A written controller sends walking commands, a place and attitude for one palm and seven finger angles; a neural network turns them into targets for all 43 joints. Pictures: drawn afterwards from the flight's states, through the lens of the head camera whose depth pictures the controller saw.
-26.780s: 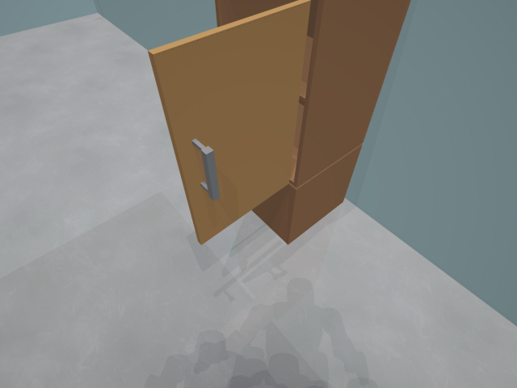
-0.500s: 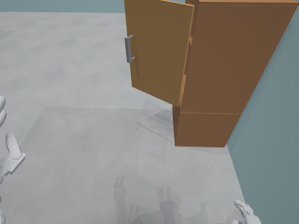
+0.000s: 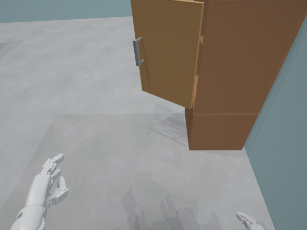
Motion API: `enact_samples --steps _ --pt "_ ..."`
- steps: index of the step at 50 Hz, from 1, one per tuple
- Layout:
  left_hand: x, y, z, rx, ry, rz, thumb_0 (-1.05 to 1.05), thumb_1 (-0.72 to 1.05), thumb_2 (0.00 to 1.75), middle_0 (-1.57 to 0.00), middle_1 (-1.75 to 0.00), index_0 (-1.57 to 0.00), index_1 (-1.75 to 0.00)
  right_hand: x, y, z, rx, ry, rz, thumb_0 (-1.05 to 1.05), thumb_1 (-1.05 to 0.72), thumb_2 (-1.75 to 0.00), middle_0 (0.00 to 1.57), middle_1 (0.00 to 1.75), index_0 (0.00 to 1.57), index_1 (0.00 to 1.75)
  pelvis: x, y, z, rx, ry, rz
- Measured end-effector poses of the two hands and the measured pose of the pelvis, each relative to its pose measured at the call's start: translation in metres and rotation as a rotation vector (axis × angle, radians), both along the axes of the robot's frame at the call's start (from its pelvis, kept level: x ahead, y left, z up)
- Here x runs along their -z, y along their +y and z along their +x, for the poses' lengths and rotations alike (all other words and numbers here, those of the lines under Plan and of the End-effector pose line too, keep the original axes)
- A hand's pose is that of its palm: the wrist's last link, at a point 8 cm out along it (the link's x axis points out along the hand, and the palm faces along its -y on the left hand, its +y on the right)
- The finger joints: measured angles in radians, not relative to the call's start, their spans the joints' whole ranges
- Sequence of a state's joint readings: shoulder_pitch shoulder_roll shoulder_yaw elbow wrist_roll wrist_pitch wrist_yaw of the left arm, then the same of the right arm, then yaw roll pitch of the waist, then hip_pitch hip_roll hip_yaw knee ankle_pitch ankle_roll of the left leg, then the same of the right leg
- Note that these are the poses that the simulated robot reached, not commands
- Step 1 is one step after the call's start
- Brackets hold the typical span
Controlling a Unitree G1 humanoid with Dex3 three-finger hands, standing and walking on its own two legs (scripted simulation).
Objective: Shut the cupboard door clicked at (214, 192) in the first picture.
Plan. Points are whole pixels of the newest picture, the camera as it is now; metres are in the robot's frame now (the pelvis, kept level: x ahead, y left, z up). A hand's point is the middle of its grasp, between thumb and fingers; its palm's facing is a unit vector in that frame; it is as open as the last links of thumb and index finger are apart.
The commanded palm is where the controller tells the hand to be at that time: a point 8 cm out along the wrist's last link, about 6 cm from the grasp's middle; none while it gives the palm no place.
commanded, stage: let the arm hang, fingers relaxed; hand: left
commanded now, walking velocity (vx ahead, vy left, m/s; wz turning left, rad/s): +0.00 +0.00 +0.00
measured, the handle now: (139, 51) +1.05 +0.16 -0.02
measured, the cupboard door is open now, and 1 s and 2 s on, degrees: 57 57 57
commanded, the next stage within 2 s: look to check the result in 0.98 s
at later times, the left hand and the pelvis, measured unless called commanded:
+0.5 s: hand out of the picture -0.07 +0.21 -0.15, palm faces +0.01 -0.97 -0.25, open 7.3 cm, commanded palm none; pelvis +0.00 +0.02 +0.02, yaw +0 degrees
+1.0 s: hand out of the picture +0.03 +0.19 -0.16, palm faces -0.01 -0.98 -0.22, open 7.3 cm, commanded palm none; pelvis +0.01 +0.00 +0.02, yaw -1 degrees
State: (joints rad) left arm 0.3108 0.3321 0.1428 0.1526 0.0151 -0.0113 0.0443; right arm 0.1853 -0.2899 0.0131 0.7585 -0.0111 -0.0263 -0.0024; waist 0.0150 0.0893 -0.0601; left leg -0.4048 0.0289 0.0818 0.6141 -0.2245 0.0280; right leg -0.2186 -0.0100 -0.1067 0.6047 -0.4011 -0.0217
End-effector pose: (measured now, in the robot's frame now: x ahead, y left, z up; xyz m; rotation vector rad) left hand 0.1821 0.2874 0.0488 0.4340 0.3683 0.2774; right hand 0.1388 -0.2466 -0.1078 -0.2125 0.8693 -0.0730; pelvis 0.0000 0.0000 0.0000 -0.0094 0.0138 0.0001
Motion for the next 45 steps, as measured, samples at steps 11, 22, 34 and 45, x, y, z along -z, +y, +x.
enact_samples --steps 11,22,34,45 --pt "0.187 -0.056 -0.150 -0.140 0.852 -0.370 -0.02 1.01 0.90 -0.21 -0.30 -0.21 -0.30 0.009 0.003 -0.116 0.094 0.424 -0.062 0.00 -0.91 -0.90 0.20 0.30 0.20 0.29 -0.006 0.002 -0.006 -0.015 -0.017 -0.001" --pt "0.171 -0.030 -0.247 -0.268 1.137 -0.327 -0.01 0.94 0.90 -0.21 -0.30 -0.20 -0.30 0.018 0.025 -0.163 0.160 0.588 -0.009 0.00 -0.91 -0.90 0.20 0.30 0.20 0.29 -0.016 0.013 -0.001 0.002 -0.026 -0.001" --pt "0.171 -0.035 -0.211 -0.224 1.036 -0.319 0.00 0.91 0.90 -0.20 -0.30 -0.20 -0.30 0.023 0.032 -0.124 0.153 0.467 0.025 0.00 -0.91 -0.90 0.20 0.30 0.20 0.30 -0.017 0.016 0.001 0.017 -0.042 0.010" --pt "0.173 -0.051 -0.163 -0.152 0.936 -0.332 0.00 0.91 0.90 -0.20 -0.30 -0.20 -0.30 0.019 0.019 -0.113 0.162 0.435 0.010 0.00 -0.91 -0.90 0.20 0.30 0.20 0.29 -0.018 0.009 0.006 0.021 -0.044 0.015"
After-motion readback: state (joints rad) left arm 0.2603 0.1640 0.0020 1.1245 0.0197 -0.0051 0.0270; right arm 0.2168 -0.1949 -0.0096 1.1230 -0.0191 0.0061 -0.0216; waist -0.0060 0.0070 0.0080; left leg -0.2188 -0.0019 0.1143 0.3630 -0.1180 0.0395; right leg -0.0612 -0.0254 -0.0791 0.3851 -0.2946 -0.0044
